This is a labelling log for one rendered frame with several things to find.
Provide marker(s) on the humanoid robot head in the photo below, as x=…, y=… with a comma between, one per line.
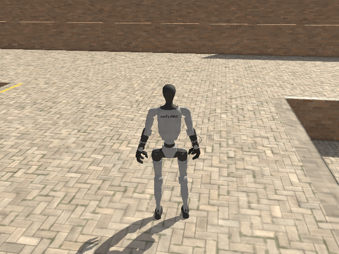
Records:
x=169, y=93

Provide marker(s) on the robot left upper arm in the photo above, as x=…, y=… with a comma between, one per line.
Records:
x=149, y=120

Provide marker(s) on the robot right upper arm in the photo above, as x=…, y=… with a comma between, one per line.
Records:
x=188, y=120

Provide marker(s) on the right robot forearm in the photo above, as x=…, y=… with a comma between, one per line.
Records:
x=194, y=140

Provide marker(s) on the right robot shin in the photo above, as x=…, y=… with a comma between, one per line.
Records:
x=184, y=194

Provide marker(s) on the robot left hand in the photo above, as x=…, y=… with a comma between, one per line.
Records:
x=138, y=156

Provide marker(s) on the left robot forearm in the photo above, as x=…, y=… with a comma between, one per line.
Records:
x=143, y=141

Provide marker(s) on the robot right hand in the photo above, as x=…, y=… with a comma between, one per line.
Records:
x=197, y=151

